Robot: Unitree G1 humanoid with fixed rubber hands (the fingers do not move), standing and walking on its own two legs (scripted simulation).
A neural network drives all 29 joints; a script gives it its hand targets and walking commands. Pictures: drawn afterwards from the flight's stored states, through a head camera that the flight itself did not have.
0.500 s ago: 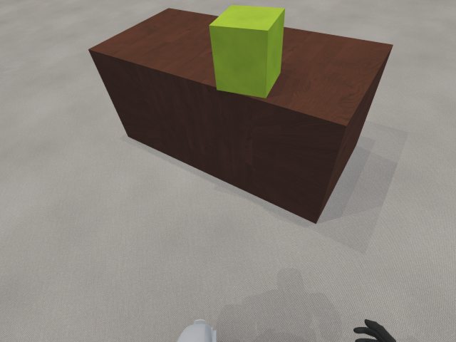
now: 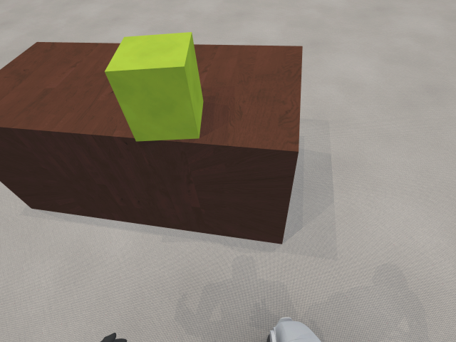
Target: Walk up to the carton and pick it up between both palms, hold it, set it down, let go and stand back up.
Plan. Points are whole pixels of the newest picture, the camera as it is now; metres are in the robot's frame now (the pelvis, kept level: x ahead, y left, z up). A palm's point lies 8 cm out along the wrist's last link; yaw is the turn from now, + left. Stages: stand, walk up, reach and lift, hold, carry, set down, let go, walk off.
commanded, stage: walk up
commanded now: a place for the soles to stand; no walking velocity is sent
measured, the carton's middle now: (162, 89) +0.85 +0.15 -0.01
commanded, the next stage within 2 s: none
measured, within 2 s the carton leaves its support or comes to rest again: neither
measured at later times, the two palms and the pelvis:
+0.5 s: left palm (33, 333) +0.22 +0.40 -0.11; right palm (302, 252) +0.31 -0.16 -0.11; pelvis +0.21 +0.11 -0.02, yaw -6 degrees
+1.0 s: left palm (59, 201) +0.52 +0.42 -0.09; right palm (262, 262) +0.31 -0.07 -0.15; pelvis +0.36 +0.19 -0.01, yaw -14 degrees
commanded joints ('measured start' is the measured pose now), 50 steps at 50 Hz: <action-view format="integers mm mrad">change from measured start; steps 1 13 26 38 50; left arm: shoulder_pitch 214 101 223 102 60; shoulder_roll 117 186 65 52 166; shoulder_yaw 53 30 -3 6 25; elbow -53 -37 -109 -93 -69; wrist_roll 13 14 2 -17 6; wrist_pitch -29 -62 -5 -20 -21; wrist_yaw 25 67 67 49 95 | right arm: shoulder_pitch -36 -19 105 -66 4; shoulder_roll -131 -66 -299 -131 -90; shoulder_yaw -15 -13 -97 -18 -22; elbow -94 -139 -178 -157 -113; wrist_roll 7 -3 -1 2 -1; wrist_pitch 0 47 0 27 90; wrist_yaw -4 58 11 -8 24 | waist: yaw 141 78 -31 32 84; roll -31 -207 360 107 -177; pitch -87 -13 -155 -22 -10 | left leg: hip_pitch -254 -491 118 -149 -450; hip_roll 185 82 377 199 54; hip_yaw -76 -269 -857 -225 -279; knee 134 496 -305 -93 598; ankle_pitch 248 111 -191 414 15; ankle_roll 126 -76 164 189 -71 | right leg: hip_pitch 432 231 -261 88 174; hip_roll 60 -168 96 43 -192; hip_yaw -18 254 119 -9 335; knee -114 -410 535 7 -439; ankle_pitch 48 23 -445 -46 -151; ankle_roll -46 -201 16 10 -186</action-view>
